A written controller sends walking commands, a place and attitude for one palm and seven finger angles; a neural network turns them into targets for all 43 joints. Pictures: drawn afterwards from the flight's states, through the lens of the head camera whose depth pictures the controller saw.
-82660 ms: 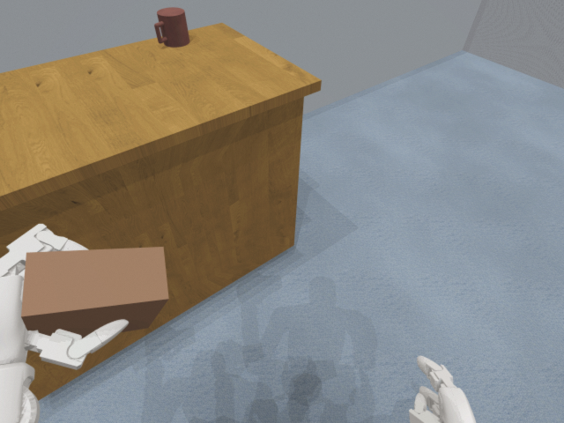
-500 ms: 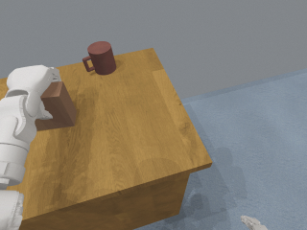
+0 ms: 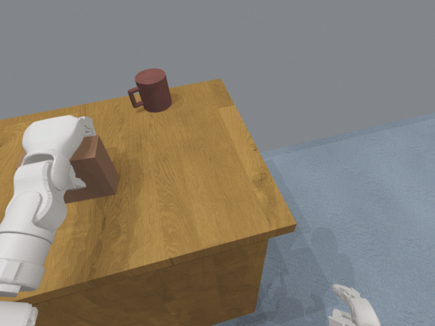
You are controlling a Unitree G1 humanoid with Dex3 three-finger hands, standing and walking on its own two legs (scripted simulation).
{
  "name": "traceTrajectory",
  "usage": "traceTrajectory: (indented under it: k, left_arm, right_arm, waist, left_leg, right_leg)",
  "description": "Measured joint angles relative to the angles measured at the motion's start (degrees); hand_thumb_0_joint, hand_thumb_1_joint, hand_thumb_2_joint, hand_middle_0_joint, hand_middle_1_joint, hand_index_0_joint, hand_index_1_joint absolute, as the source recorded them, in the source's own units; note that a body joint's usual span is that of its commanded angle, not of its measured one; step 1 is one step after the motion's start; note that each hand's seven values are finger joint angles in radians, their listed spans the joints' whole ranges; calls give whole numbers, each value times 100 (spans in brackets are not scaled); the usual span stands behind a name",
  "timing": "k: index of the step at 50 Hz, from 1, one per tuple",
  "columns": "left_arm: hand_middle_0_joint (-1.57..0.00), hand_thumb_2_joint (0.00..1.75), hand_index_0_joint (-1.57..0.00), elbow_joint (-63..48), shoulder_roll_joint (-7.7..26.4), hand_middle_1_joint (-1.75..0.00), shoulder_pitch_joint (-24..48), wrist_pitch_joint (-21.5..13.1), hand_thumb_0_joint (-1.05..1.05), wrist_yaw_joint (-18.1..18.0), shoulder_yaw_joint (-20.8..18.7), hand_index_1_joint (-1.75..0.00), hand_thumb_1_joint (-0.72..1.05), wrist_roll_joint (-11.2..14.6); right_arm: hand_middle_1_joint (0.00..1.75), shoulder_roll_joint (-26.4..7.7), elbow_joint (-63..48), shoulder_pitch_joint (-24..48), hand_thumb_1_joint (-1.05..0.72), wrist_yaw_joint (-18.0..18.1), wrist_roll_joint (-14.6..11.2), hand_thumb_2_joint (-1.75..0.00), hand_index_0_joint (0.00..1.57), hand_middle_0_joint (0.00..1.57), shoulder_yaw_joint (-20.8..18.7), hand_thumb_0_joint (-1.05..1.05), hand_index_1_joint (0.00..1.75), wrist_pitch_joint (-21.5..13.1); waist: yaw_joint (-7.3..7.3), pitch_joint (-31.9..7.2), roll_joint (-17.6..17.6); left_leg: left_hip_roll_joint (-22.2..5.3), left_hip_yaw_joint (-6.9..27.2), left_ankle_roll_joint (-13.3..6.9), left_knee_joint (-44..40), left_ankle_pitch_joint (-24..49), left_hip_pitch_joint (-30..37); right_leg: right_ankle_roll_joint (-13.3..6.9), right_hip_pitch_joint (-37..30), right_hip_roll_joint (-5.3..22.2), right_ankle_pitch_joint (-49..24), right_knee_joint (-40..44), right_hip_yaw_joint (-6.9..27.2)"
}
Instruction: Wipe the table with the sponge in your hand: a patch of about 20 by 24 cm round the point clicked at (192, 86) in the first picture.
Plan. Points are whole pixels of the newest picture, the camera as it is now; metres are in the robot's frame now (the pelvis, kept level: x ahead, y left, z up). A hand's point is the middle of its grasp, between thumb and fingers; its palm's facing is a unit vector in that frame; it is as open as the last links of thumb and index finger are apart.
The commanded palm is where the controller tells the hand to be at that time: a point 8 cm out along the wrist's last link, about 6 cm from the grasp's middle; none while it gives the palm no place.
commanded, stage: wipe back along the first lane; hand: left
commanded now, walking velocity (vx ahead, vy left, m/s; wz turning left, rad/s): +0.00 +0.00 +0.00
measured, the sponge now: (78, 178) +0.35 +0.32 +0.09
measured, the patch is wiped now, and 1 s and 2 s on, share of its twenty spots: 1.00 1.00 1.00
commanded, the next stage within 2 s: lift the sponge slowly off the table in 0.90 s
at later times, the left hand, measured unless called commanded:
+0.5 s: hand (75, 171) +0.32 +0.29 +0.14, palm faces +0.06 -0.03 -1.00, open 9.8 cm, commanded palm +0.28 +0.28 +0.16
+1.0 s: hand (73, 191) +0.28 +0.27 +0.14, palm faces +0.11 -0.06 -0.99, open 9.8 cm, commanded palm +0.23 +0.27 +0.17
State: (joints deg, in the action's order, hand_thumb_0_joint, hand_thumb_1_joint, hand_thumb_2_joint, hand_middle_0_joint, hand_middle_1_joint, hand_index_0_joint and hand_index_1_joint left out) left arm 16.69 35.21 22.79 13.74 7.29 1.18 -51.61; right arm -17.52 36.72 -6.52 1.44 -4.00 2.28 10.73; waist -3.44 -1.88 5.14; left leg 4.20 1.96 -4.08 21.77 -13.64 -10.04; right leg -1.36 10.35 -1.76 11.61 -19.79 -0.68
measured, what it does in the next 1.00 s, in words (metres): stands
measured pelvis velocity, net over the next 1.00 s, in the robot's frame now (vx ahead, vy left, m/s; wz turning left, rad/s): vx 0.01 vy -0.01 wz -0.03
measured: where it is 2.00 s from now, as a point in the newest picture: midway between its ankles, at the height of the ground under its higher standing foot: outside the picture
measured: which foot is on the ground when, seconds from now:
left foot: down 0.00-1.00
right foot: down 0.00-1.00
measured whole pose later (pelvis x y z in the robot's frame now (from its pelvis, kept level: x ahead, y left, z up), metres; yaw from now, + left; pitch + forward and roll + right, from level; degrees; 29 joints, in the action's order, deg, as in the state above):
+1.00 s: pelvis +0.01 -0.01 -0.01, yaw -2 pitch +1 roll -1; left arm -13.6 33.6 -2.3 23.8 4.7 -1.9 -47.9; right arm -17.2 33.9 -3.0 1.0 -4.1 3.8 9.3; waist -5.1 -2.3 6.8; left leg 3.0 0.5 -3.1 27.0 -17.5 -10.5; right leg -2.3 11.9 -3.1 15.4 -26.3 0.6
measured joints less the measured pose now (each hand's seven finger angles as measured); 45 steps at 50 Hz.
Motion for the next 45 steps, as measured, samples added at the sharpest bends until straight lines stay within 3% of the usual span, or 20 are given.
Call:
traceTrajectory:
  k: [12, 45]
  left_arm:
    - [-72, 106, -75, -607, -14, -144, -602, 128, 0, -92, -144, -142, -48, 112]
    - [-70, 105, -74, -2744, -154, -145, -2243, 940, 0, -238, -254, -143, -46, 330]
  right_arm:
    - [30, 4, -54, 46, -90, -12, -1, -90, 20, 20, 48, 1, 30, -49]
    - [30, 32, -275, 342, -90, -29, -18, -90, 20, 20, 138, 1, 30, -143]
  waist:
    - [-32, -16, 58]
    - [-162, -39, 166]
  left_leg:
    - [-68, -30, 59, 124, -97, -6]
    - [-115, -123, 99, 493, -372, -48]
  right_leg:
    - [-60, 32, -71, 86, -145, 25]
    - [-96, 151, -128, 373, -617, 102]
